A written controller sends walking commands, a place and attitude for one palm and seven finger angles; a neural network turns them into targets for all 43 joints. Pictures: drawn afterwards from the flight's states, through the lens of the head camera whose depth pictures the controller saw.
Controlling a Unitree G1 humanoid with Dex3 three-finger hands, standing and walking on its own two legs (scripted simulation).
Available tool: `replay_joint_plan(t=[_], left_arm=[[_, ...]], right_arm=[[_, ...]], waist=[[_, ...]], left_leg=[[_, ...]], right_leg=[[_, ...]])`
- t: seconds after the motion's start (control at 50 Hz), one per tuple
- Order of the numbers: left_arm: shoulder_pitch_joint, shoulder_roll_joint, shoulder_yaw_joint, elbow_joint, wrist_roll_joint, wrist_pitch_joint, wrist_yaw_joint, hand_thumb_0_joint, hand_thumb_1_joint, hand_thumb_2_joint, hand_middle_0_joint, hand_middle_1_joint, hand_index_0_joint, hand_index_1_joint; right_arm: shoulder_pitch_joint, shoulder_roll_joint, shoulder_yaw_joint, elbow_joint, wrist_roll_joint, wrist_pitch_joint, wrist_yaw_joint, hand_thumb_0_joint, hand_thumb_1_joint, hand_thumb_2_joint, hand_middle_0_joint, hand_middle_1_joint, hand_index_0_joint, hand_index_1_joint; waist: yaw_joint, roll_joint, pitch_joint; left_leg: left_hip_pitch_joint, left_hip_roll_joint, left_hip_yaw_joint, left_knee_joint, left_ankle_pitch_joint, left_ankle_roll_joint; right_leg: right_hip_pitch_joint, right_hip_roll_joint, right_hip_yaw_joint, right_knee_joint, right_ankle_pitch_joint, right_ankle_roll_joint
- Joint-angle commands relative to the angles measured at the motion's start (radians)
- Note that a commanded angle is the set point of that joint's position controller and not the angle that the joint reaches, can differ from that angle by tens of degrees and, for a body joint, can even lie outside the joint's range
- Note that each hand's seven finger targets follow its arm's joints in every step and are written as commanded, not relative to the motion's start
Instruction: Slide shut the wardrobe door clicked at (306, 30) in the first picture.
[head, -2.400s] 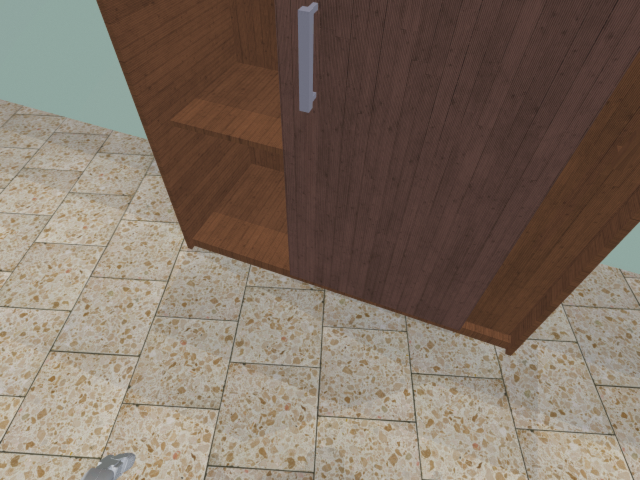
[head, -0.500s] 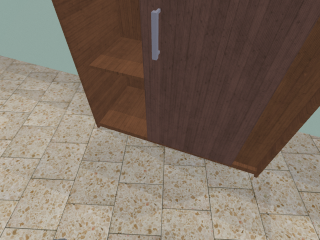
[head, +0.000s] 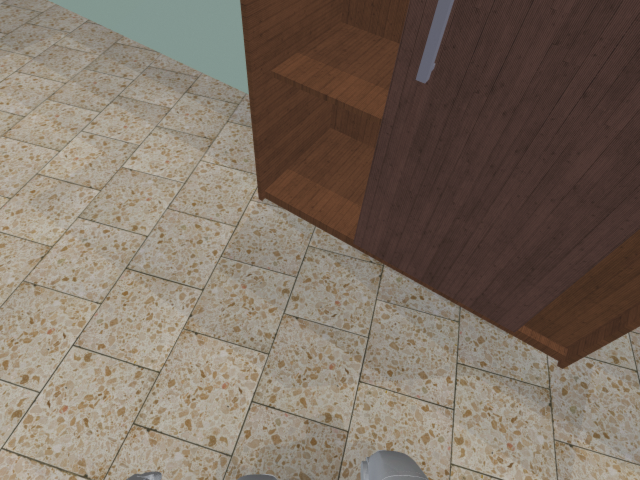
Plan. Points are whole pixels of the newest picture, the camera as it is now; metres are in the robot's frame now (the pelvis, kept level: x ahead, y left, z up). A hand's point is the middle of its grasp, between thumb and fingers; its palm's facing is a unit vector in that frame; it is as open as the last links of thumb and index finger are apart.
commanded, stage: walk to a spot facing it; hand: right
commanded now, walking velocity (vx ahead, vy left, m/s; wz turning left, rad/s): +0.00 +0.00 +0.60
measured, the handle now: (440, 28) +0.88 -0.21 +0.12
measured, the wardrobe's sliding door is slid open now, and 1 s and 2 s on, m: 0.44 0.44 0.44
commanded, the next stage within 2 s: none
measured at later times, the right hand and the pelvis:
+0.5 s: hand out of the picture +0.09 -0.27 -0.16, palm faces -0.20 +0.95 -0.24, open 7.4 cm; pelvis -0.04 -0.07 +0.01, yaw +16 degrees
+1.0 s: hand (400, 464) +0.16 -0.12 -0.15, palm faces -0.56 +0.80 -0.23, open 7.4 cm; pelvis -0.03 -0.01 +0.00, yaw +36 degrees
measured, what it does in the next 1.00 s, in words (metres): steps on the spot, turning left: right foot, then left foot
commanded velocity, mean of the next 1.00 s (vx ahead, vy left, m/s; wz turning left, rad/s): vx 0.13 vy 0.00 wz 0.57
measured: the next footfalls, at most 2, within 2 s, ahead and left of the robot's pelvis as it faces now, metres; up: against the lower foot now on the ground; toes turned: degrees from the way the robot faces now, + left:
right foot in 0.40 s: +0.02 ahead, -0.16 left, +0.00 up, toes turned +15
left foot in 0.88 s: -0.09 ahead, +0.08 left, +0.00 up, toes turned +40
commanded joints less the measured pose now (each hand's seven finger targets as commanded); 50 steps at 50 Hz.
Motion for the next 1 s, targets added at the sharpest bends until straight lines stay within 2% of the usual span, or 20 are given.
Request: replay_joint_plan(t=[0.0,0.2,0.28,0.32,0.34,0.36,0.38,0.4,0.46,0.52,0.6,0.68,0.78,0.82,0.84,0.86,0.88,0.9,0.94,0.98], left_arm=[[-0.018,0.086,0.03,-0.084,0.005,-0.029,0.008,0.0,0.9,0.9,-0.2,-0.3,-0.2,-0.3],[-0.051,0.089,0.025,-0.131,0.0,-0.036,0.017,0.0,0.9,0.9,-0.2,-0.3,-0.2,-0.3],[0.01,0.083,0.025,-0.137,-0.013,-0.045,0.019,0.0,0.9,0.9,-0.2,-0.3,-0.2,-0.3],[0.093,0.091,0.026,-0.119,-0.016,-0.053,0.023,0.0,0.9,0.9,-0.2,-0.3,-0.2,-0.3],[0.156,0.104,0.03,-0.105,-0.017,-0.06,0.028,0.0,0.9,0.9,-0.2,-0.3,-0.2,-0.3],[0.195,0.155,0.038,-0.103,-0.011,-0.07,0.035,0.0,0.9,0.9,-0.2,-0.3,-0.2,-0.3],[0.136,0.236,0.052,-0.132,0.0,-0.067,0.033,0.0,0.9,0.9,-0.2,-0.3,-0.2,-0.3],[0.068,0.25,0.047,-0.164,0.002,-0.063,0.033,0.0,0.9,0.9,-0.2,-0.3,-0.2,-0.3],[-0.073,0.145,0.014,-0.204,0.011,-0.073,0.031,0.0,0.9,0.9,-0.2,-0.3,-0.2,-0.3],[0.008,0.134,0.016,-0.181,0.011,-0.078,0.03,0.0,0.9,0.9,-0.2,-0.3,-0.2,-0.3],[0.159,0.151,0.028,-0.133,0.011,-0.079,0.029,0.0,0.9,0.9,-0.2,-0.3,-0.2,-0.3],[0.223,0.176,0.042,-0.101,0.017,-0.085,0.019,0.0,0.9,0.9,-0.2,-0.3,-0.2,-0.3],[0.198,0.197,0.051,-0.081,0.021,-0.088,0.006,0.0,0.9,0.9,-0.2,-0.3,-0.2,-0.3],[0.178,0.191,0.047,-0.074,0.021,-0.087,0.003,0.0,0.9,0.9,-0.2,-0.3,-0.2,-0.3],[0.175,0.164,0.039,-0.074,0.016,-0.085,-0.003,0.0,0.9,0.9,-0.2,-0.3,-0.2,-0.3],[0.16,0.086,0.018,-0.108,0.003,-0.081,-0.014,0.0,0.9,0.9,-0.2,-0.3,-0.2,-0.3],[0.029,0.079,0.006,-0.175,0.017,-0.08,-0.02,0.0,0.9,0.9,-0.2,-0.3,-0.2,-0.3],[-0.003,0.112,0.016,-0.186,0.021,-0.081,-0.021,0.0,0.9,0.9,-0.2,-0.3,-0.2,-0.3],[0.003,0.114,0.024,-0.153,0.019,-0.085,-0.029,0.0,0.9,0.9,-0.2,-0.3,-0.2,-0.3],[0.065,0.099,0.03,-0.11,0.025,-0.083,-0.034,0.0,0.9,0.9,-0.2,-0.3,-0.2,-0.3]], right_arm=[[0.042,-0.22,-0.06,-0.071,0.006,-0.029,-0.017,0.0,-0.9,-0.9,0.2,0.3,0.2,0.3],[0.049,-0.228,-0.072,-0.078,-0.005,-0.014,-0.013,0.0,-0.9,-0.9,0.2,0.3,0.2,0.3],[-0.007,-0.25,-0.075,-0.1,-0.01,-0.004,-0.011,0.0,-0.9,-0.9,0.2,0.3,0.2,0.3],[-0.05,-0.253,-0.075,-0.112,-0.006,0.003,-0.008,0.0,-0.9,-0.9,0.2,0.3,0.2,0.3],[-0.08,-0.241,-0.073,-0.123,-0.002,0.006,-0.007,0.0,-0.9,-0.9,0.2,0.3,0.2,0.3],[-0.09,-0.194,-0.066,-0.14,0.004,0.009,-0.002,0.0,-0.9,-0.9,0.2,0.3,0.2,0.3],[-0.063,-0.143,-0.058,-0.151,0.011,0.009,0.012,0.0,-0.9,-0.9,0.2,0.3,0.2,0.3],[-0.093,-0.187,-0.075,-0.155,-0.006,0.01,0.011,0.0,-0.9,-0.9,0.2,0.3,0.2,0.3],[-0.004,-0.194,-0.091,-0.1,-0.019,0.028,0.032,0.0,-0.9,-0.9,0.2,0.3,0.2,0.3],[-0.028,-0.157,-0.074,-0.108,-0.011,0.032,0.042,0.0,-0.9,-0.9,0.2,0.3,0.2,0.3],[-0.132,-0.135,-0.059,-0.136,-0.001,0.028,0.042,0.0,-0.9,-0.9,0.2,0.3,0.2,0.3],[-0.199,-0.122,-0.048,-0.151,-0.005,0.022,0.057,0.0,-0.9,-0.9,0.2,0.3,0.2,0.3],[-0.193,-0.107,-0.045,-0.146,-0.006,0.005,0.067,0.0,-0.9,-0.9,0.2,0.3,0.2,0.3],[-0.094,-0.108,-0.052,-0.112,-0.006,-0.008,0.062,0.0,-0.9,-0.9,0.2,0.3,0.2,0.3],[0.009,-0.151,-0.061,-0.073,-0.008,-0.021,0.052,0.0,-0.9,-0.9,0.2,0.3,0.2,0.3],[0.126,-0.275,-0.084,-0.039,-0.015,-0.039,0.035,0.0,-0.9,-0.9,0.2,0.3,0.2,0.3],[0.205,-0.33,-0.092,-0.017,0.005,-0.037,0.015,0.0,-0.9,-0.9,0.2,0.3,0.2,0.3],[0.194,-0.309,-0.089,-0.02,0.008,-0.039,0.003,0.0,-0.9,-0.9,0.2,0.3,0.2,0.3],[0.085,-0.245,-0.073,-0.036,0.007,-0.056,0.0,0.0,-0.9,-0.9,0.2,0.3,0.2,0.3],[0.029,-0.193,-0.052,-0.043,0.004,-0.074,0.001,0.0,-0.9,-0.9,0.2,0.3,0.2,0.3]], waist=[[0.005,0.092,-0.186],[-0.016,0.142,-0.178],[0.006,0.179,-0.188],[0.041,0.178,-0.203],[0.077,0.167,-0.215],[0.1,0.024,-0.22],[0.071,-0.274,-0.173],[0.062,-0.206,-0.098],[-0.03,-0.101,-0.052],[0.002,-0.113,-0.064],[0.07,-0.119,-0.068],[0.112,-0.169,-0.091],[0.096,-0.174,-0.088],[0.039,-0.109,-0.126],[-0.01,0.004,-0.167],[-0.065,0.323,-0.208],[-0.112,0.381,-0.151],[-0.094,0.232,-0.107],[-0.042,0.202,-0.047],[0.018,0.129,-0.025]], left_leg=[[0.202,0.244,-0.363,-0.225,0.303,0.055],[0.173,0.221,-0.486,-0.256,0.208,0.095],[0.104,0.199,-0.518,-0.255,0.214,0.08],[0.022,0.156,-0.503,-0.248,0.164,0.033],[-0.079,0.114,-0.465,-0.212,0.073,-0.011],[-0.23,0.016,-0.36,-0.084,-0.084,-0.062],[-0.379,-0.092,-0.171,0.205,-0.268,-0.106],[-0.352,-0.018,-0.109,0.414,-0.286,-0.135],[-0.241,0.017,-0.075,0.707,-0.105,-0.16],[-0.308,0.04,-0.029,0.67,-0.077,-0.172],[-0.322,0.082,0.005,0.491,-0.134,-0.18],[-0.261,0.111,0.061,0.315,-0.18,-0.161],[-0.08,0.094,0.118,0.112,-0.214,-0.115],[0.106,0.062,0.157,-0.06,-0.12,-0.094],[0.305,0.086,0.121,-0.163,-0.072,-0.071],[0.516,0.336,-0.24,-0.296,-0.261,0.017],[0.481,0.468,-0.536,-0.363,-0.169,0.099],[0.449,0.459,-0.454,-0.364,-0.185,0.125],[0.32,0.375,-0.392,-0.377,-0.237,0.103],[0.241,0.317,-0.244,-0.361,-0.037,0.079]], right_leg=[[-0.075,-0.016,0.051,0.005,0.039,0.015],[0.001,0.018,0.061,-0.225,-0.033,0.006],[0.14,0.052,0.057,-0.429,-0.053,-0.024],[0.284,0.078,0.039,-0.598,0.032,-0.042],[0.422,0.055,0.05,-0.711,0.097,-0.056],[0.541,-0.083,0.187,-0.834,0.04,-0.098],[0.521,-0.336,0.439,-0.93,-0.02,-0.156],[0.313,-0.445,0.471,-0.938,0.043,-0.218],[0.136,-0.242,0.176,-0.891,0.172,-0.183],[0.28,-0.192,0.071,-0.834,0.28,-0.181],[0.418,-0.254,0.082,-0.805,0.429,-0.216],[0.442,-0.306,0.068,-0.848,0.159,-0.216],[0.332,-0.336,0.006,-0.833,-0.033,-0.176],[0.264,-0.308,-0.076,-0.69,-0.042,-0.126],[0.147,-0.259,-0.153,-0.506,-0.067,-0.073],[-0.142,-0.142,-0.243,-0.188,-0.229,-0.013],[-0.33,-0.067,-0.138,0.003,-0.267,-0.001],[-0.366,-0.099,-0.037,0.045,-0.163,-0.015],[-0.317,-0.126,-0.02,0.054,-0.016,-0.011],[-0.236,-0.126,-0.027,0.002,0.075,0.008]])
